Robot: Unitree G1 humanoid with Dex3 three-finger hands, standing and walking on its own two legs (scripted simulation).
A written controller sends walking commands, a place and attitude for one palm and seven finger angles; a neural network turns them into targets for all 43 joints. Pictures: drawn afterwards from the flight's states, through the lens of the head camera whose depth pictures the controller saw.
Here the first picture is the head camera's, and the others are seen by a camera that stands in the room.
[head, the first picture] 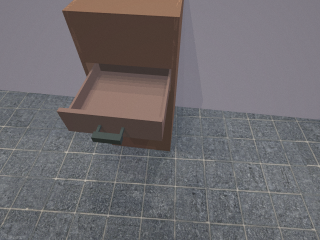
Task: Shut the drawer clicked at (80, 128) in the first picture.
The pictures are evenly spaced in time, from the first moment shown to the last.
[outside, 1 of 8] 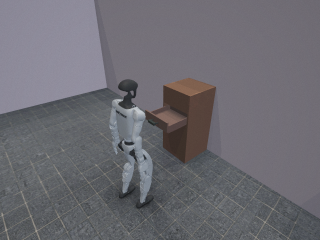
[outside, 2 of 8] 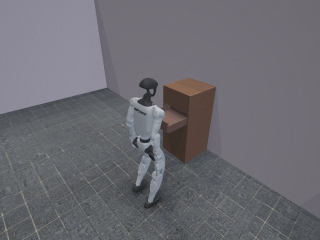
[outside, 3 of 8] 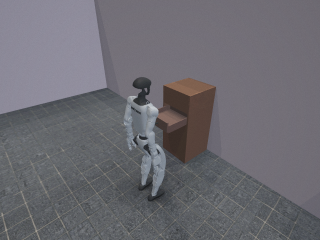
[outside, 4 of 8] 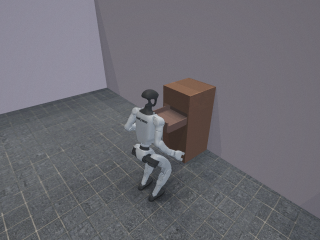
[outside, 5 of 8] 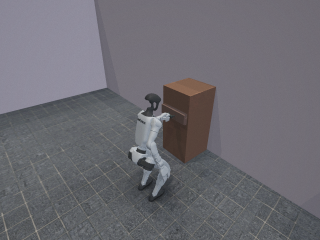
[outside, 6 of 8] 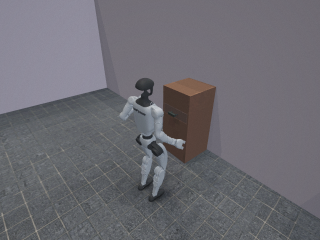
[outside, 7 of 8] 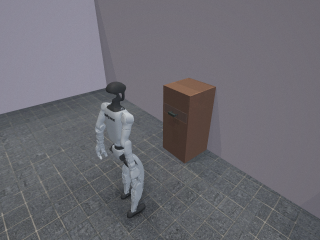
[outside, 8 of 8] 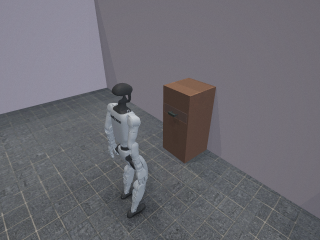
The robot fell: no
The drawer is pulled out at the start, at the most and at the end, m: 0.30 0.30 0.00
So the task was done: yes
